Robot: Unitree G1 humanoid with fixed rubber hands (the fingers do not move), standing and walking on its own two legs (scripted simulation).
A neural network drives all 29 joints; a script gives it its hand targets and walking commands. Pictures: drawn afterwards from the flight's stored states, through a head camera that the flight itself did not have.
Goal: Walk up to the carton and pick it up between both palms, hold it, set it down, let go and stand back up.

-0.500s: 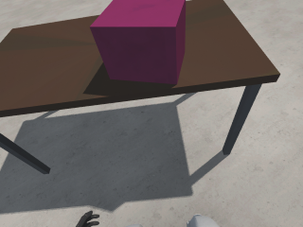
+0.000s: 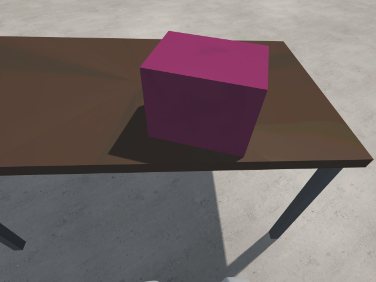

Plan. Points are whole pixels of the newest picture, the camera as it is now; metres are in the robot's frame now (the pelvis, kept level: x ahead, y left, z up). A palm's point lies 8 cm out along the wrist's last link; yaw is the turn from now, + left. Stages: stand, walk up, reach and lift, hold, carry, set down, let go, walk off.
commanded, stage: walk up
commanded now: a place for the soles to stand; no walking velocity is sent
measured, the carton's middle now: (205, 93) +0.59 -0.03 +0.09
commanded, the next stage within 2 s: none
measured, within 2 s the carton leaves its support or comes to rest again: neither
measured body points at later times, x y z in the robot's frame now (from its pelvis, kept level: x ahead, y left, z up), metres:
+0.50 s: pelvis +0.09 -0.03 +0.00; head +0.11 -0.06 +0.45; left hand +0.22 +0.21 -0.09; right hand +0.16 -0.29 -0.14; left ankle +0.07 +0.11 -0.70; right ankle +0.17 -0.14 -0.71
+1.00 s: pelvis +0.13 -0.02 +0.02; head +0.13 -0.02 +0.47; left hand +0.21 +0.24 -0.10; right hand +0.23 -0.26 -0.10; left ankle +0.08 +0.11 -0.71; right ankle +0.17 -0.14 -0.71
